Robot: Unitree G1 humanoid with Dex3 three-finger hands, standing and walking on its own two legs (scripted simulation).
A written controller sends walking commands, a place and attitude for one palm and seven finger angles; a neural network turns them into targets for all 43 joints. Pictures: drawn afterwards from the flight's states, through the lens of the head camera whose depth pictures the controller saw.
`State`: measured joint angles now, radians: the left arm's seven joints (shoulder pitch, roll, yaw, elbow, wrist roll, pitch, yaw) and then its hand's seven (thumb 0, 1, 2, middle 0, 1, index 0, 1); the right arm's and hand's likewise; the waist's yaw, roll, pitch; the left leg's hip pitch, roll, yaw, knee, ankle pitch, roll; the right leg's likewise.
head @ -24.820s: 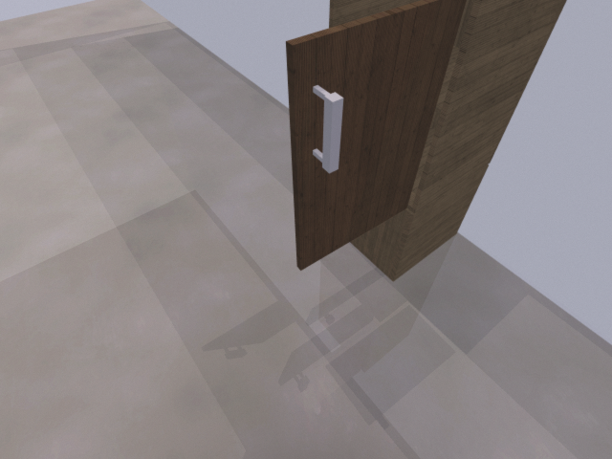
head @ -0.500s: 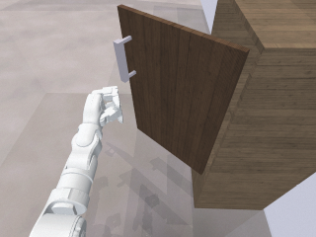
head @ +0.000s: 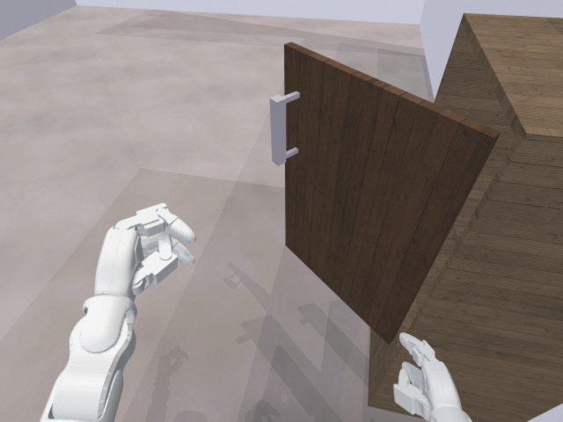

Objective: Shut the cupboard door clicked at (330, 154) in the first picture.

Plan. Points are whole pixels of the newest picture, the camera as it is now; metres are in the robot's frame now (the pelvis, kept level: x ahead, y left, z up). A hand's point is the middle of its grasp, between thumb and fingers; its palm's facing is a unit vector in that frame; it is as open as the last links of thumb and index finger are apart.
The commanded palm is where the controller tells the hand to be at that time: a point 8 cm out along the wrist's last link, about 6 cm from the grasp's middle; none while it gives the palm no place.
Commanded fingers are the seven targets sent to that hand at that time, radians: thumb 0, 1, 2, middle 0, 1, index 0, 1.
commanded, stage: draw the hand back to the body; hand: left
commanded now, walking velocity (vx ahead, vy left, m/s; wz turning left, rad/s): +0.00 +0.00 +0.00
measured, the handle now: (286, 129) +0.64 +0.07 +0.10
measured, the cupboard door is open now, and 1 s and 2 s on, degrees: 51 51 51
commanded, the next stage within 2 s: step back with the hand held close in 0.80 s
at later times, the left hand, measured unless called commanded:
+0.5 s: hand (39, 296) +0.19 +0.28 +0.17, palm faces +0.48 -0.76 -0.44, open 6.7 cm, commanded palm +0.15 +0.30 +0.18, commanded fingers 0.00 0.90 0.90 -0.20 -0.30 -0.20 -0.30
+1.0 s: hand (46, 288) +0.20 +0.28 +0.17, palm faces +0.47 -0.77 -0.43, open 7.4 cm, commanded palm +0.15 +0.30 +0.18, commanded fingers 0.00 0.90 0.90 -0.20 -0.30 -0.20 -0.30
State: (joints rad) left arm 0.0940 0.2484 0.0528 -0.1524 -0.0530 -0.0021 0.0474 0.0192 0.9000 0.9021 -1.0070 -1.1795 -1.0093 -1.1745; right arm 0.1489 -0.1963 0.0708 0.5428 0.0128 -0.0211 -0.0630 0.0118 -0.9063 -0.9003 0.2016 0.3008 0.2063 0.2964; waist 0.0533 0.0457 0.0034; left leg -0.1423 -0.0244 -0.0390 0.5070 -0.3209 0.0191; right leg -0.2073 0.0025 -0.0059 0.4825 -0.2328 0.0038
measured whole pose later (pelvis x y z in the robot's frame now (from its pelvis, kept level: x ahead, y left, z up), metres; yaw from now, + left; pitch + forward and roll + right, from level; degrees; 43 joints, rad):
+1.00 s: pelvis +0.00 +0.01 +0.00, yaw -1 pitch -2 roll -1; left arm 0.45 0.36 0.39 -0.35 -0.05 -0.12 0.11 0.02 0.89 0.90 -0.21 -0.30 -0.21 -0.30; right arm 0.21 -0.22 0.02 0.63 0.01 -0.08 -0.07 0.02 -0.90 -0.90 0.20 0.30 0.21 0.30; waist 0.05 0.08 -0.01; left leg -0.13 -0.02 -0.03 0.47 -0.31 0.03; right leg -0.18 0.01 0.00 0.42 -0.20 0.01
